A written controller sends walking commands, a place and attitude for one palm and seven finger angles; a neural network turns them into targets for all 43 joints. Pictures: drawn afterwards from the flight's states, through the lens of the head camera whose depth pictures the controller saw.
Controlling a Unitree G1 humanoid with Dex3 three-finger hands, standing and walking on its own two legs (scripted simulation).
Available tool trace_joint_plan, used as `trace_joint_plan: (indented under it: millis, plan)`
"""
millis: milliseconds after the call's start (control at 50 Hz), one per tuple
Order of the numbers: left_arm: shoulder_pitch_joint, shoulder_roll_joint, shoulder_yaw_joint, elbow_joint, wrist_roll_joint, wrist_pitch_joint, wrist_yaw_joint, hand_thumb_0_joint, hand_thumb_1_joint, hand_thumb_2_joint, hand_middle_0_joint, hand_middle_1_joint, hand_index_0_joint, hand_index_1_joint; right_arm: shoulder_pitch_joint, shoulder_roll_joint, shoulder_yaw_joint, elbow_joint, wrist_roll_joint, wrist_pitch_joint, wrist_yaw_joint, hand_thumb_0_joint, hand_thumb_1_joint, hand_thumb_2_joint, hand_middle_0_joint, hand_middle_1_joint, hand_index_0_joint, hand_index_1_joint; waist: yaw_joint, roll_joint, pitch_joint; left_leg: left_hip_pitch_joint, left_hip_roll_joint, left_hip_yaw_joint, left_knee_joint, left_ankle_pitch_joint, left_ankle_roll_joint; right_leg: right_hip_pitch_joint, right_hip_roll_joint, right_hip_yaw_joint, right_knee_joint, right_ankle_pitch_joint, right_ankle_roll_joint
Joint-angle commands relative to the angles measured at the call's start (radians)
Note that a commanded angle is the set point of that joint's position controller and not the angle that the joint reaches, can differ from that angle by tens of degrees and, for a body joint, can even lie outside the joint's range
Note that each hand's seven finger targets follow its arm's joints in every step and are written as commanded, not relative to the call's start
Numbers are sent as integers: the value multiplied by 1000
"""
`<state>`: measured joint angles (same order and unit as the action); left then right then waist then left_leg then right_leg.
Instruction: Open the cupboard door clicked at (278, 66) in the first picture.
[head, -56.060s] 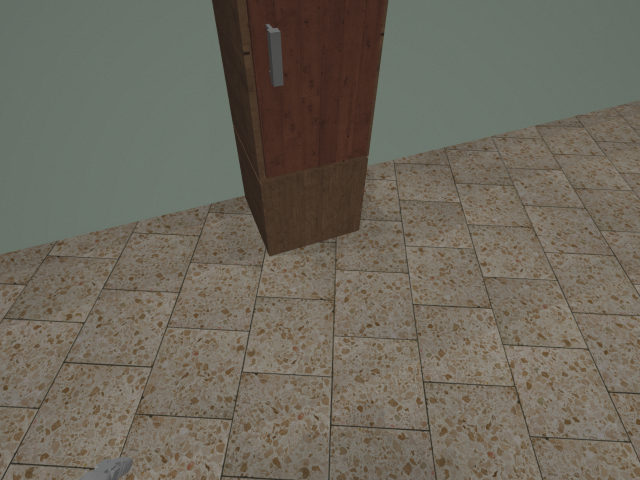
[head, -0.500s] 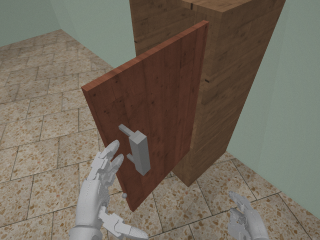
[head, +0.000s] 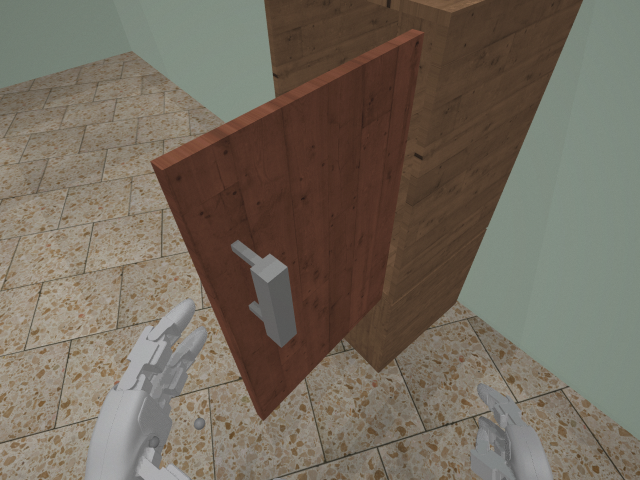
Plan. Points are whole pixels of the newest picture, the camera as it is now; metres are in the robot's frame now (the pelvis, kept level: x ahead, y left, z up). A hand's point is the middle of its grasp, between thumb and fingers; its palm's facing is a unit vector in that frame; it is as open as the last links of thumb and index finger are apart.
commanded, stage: draw the hand back to the body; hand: left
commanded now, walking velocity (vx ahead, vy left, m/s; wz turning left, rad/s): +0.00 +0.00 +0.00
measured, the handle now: (262, 293) +0.30 +0.09 +0.11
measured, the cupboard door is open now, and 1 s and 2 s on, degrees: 97 97 97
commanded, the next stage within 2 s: step back with the hand held close in 1.56 s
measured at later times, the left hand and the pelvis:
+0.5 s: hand (120, 403) +0.16 +0.18 +0.15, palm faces +0.03 -1.00 -0.08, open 16.1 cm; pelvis +0.00 +0.02 +0.01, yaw +0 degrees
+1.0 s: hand (23, 333) +0.20 +0.27 +0.19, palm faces +0.34 -0.86 -0.37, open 11.2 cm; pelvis +0.01 +0.04 +0.05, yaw -2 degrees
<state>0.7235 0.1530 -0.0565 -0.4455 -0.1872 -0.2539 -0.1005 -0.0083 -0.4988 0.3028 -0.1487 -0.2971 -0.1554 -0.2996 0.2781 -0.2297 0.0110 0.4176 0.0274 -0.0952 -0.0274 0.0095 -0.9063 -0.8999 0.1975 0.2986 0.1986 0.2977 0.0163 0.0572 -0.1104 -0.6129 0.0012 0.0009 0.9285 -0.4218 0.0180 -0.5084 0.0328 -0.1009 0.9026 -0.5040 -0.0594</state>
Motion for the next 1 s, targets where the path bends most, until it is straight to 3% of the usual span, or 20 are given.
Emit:
trace_joint_plan:
  millis: [0,20,100,220,300,360,420,460,480,500,520,540,560,720,800,840,900,940,980]
  plan:
    - [-60,95,63,-261,-12,-81,-7,0,-500,300,-150,-300,-150,-300,-95,-85,-33,-179,7,-71,-15,0,-900,-900,200,300,200,300,-11,-39,-75,101,-16,-38,-91,149,19,-19,-35,141,-212,250,56]
    - [-52,121,95,-255,-10,-75,-2,0,-500,300,-150,-300,-150,-300,-98,-85,-34,-173,9,-70,-17,0,-900,-900,200,300,200,300,0,-56,-86,104,-14,-39,-94,158,19,0,-32,142,-215,247,53]
    - [-30,117,120,-263,-31,-44,-6,0,-500,300,-150,-300,-150,-300,-105,-80,-31,-173,19,-70,-22,0,-900,-900,200,300,200,300,8,-53,-104,136,-14,-37,-120,185,20,25,-25,115,-211,303,54]
    - [-28,120,144,-245,-67,38,-35,0,-500,300,-150,-300,-150,-300,-134,-87,-23,-166,27,-76,-31,0,-900,-900,200,300,200,300,14,-86,-35,145,-7,-44,-164,176,22,38,-16,88,-242,283,54]
    - [-82,148,164,-294,-68,61,-45,0,-500,300,-150,-300,-150,-300,-129,-95,-15,-161,27,-89,-40,0,-900,-900,200,300,200,300,12,-38,-29,185,-5,-52,-196,169,22,25,-8,67,-251,248,45]
    - [-110,175,207,-303,-79,70,-43,0,-500,300,-150,-300,-150,-300,-126,-94,-11,-145,28,-101,-43,0,-900,-900,200,300,200,300,17,-39,-33,203,-3,-57,-214,169,19,41,-5,59,-260,241,42]
    - [-102,194,252,-292,-94,83,-51,0,-395,345,-154,-300,-154,-300,-135,-97,-11,-131,31,-110,-43,0,-900,-900,200,300,200,300,30,-35,-38,222,-1,-61,-228,185,16,64,0,50,-267,256,38]
    - [-122,177,235,-299,-102,99,-65,0,-325,375,-156,-300,-156,-300,-134,-100,-6,-127,34,-118,-42,0,-900,-900,200,300,200,300,23,-6,-31,243,0,-64,-242,191,14,61,0,39,-269,266,39]
    - [-163,325,265,-364,46,106,57,0,-290,390,-158,-300,-158,-300,-142,-93,-4,-133,16,-101,-68,0,-900,-900,200,300,200,300,56,-12,7,242,11,-56,-279,162,13,82,-26,115,-356,237,24]
    - [-126,253,239,-334,57,124,111,0,-255,405,-159,-300,-159,-300,-132,-75,4,-124,8,-93,-77,0,-900,-900,200,300,200,300,34,-11,38,265,6,-48,-287,148,12,79,-37,120,-396,208,24]
    - [-123,243,234,-316,68,138,135,0,-220,420,-160,-300,-160,-300,-138,-79,2,-121,8,-90,-78,0,-900,-900,200,300,200,300,33,-63,63,266,9,-53,-294,130,12,71,-37,119,-420,174,26]
    - [-110,199,200,-283,84,144,150,0,-185,435,-161,-300,-161,-300,-135,-76,9,-107,4,-84,-77,0,-900,-900,200,300,200,300,23,-37,90,285,14,-52,-306,130,14,75,-38,111,-424,170,27]
    - [-128,214,206,-288,96,147,164,0,-150,450,-162,-300,-162,-300,-139,-82,8,-103,4,-77,-77,0,-900,-900,200,300,200,300,24,-24,87,305,19,-59,-327,124,13,83,-36,103,-428,162,27]
    - [-200,308,305,-295,132,130,235,0,130,570,-173,-300,-173,-300,-181,-92,13,-49,-14,-83,-79,0,-900,-900,200,300,200,300,41,16,51,412,26,-75,-472,148,6,246,-33,85,-483,212,21]
    - [-188,300,332,-280,130,128,241,0,270,630,-178,-300,-178,-300,-188,-94,10,-21,-17,-83,-70,0,-900,-900,200,300,200,300,44,30,46,460,36,-78,-517,241,-2,301,-30,79,-494,289,21]
    - [-180,295,340,-249,128,132,238,0,340,660,-180,-300,-180,-300,-195,-98,5,-10,-17,-79,-65,0,-900,-900,200,300,200,300,44,-13,61,469,42,-73,-527,298,-4,321,-28,79,-505,324,24]
    - [-207,306,367,-252,128,129,237,0,445,705,-184,-300,-184,-300,-190,-106,-3,5,-18,-71,-56,0,-900,-900,200,300,200,300,43,9,52,503,47,-71,-543,368,-14,343,-26,78,-517,358,25]
    - [-221,317,390,-231,126,133,236,0,515,735,-186,-300,-186,-300,-192,-111,-7,10,-20,-63,-54,0,-900,-900,200,300,200,300,45,-28,52,509,47,-68,-547,409,-14,364,-25,77,-526,388,26]
    - [-237,337,423,-223,125,133,238,0,585,765,-189,-300,-189,-300,-195,-111,-10,18,-20,-55,-51,0,-900,-900,200,300,200,300,48,-15,50,523,47,-63,-553,432,-18,373,-24,80,-535,401,26]
